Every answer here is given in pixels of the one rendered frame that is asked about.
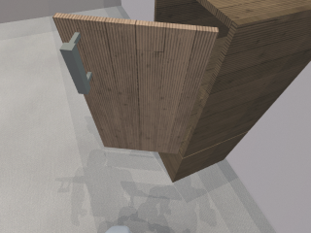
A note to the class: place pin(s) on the handle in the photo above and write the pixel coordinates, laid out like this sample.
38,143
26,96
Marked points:
71,56

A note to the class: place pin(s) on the cupboard door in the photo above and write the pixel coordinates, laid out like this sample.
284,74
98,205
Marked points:
146,76

